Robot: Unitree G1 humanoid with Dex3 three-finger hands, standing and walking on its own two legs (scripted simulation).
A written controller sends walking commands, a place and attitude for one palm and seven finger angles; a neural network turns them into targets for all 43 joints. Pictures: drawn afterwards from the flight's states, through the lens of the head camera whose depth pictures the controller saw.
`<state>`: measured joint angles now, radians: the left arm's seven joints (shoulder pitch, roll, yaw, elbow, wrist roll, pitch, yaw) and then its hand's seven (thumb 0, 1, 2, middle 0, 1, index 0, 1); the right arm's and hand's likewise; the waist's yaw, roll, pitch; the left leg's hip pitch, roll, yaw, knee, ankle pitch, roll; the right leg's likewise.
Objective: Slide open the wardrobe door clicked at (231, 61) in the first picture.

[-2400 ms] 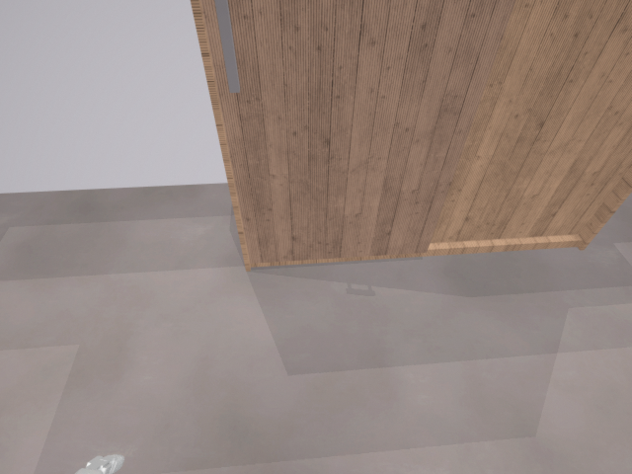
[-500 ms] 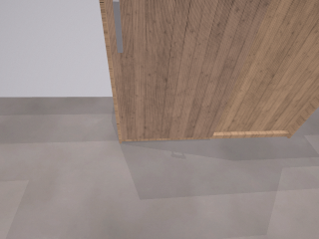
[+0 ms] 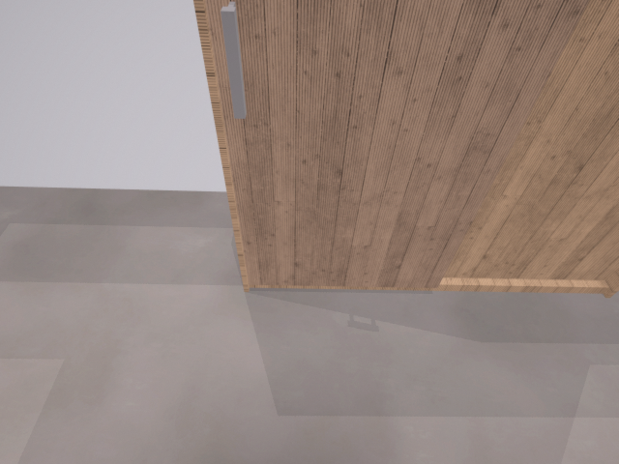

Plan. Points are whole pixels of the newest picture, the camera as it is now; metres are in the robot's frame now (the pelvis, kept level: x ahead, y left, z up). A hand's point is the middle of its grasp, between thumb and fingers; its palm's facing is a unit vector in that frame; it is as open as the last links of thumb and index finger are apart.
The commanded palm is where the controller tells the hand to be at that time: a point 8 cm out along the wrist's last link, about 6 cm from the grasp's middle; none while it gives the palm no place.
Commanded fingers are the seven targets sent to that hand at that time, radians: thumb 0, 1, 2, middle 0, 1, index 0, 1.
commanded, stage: take the last steps up to it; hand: left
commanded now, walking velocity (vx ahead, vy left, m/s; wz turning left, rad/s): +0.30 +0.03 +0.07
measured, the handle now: (236, 63) +0.80 +0.18 +0.14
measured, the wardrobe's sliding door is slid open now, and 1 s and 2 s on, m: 0.00 0.00 0.00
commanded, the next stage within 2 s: come to a stop and stand still in 0.72 s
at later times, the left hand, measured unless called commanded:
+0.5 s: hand (199, 441) +0.19 +0.17 -0.17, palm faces +0.02 -0.98 -0.20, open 7.3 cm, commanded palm none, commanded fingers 0.00 0.90 0.90 -0.20 -0.30 -0.20 -0.30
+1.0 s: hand (235, 395) +0.26 +0.13 -0.18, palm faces +0.13 -0.98 -0.12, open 7.4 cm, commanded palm none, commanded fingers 0.00 0.90 0.90 -0.20 -0.30 -0.20 -0.30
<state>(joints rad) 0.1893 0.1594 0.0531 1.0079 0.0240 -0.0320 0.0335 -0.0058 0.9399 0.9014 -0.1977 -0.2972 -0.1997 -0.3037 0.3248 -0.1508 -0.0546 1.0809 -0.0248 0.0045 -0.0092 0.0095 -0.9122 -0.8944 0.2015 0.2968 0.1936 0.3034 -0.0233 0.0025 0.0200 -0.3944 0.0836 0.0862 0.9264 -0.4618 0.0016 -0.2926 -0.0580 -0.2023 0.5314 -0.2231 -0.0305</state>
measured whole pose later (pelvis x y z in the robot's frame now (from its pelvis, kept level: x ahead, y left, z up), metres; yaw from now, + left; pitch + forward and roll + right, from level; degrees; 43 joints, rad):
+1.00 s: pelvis +0.30 -0.01 +0.00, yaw +1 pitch -2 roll -2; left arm 0.35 0.11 0.02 1.13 0.01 -0.02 0.04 0.00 0.91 0.90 -0.20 -0.30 -0.20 -0.30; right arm 0.15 -0.14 -0.02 1.05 -0.01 -0.03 -0.02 0.01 -0.92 -0.89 0.20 0.30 0.19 0.30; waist 0.06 -0.02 0.04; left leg -0.33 0.07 0.09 0.54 -0.17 0.01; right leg -0.13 -0.03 -0.17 0.50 -0.33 0.00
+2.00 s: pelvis +0.25 -0.01 +0.00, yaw +0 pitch -3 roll +0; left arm 0.26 0.26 0.02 0.98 0.02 0.01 0.02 0.01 0.91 0.90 -0.20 -0.30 -0.20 -0.30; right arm 0.23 -0.22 -0.02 0.92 -0.02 -0.01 -0.01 0.01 -0.91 -0.89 0.21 0.30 0.20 0.30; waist 0.01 0.02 -0.01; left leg -0.22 0.00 0.08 0.57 -0.30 0.03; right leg -0.23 -0.08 -0.07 0.56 -0.28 0.04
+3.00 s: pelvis +0.23 -0.03 +0.01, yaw +0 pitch -2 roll +0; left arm 0.19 0.27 -0.01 1.08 0.01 -0.01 0.01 0.00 0.91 0.90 -0.20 -0.30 -0.20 -0.30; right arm 0.18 -0.28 -0.01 1.11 -0.01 0.00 0.01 0.01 -0.91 -0.89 0.21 0.30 0.20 0.30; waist 0.00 0.01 0.04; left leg -0.17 0.03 0.06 0.38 -0.17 -0.01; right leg -0.17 -0.04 -0.09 0.38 -0.16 0.01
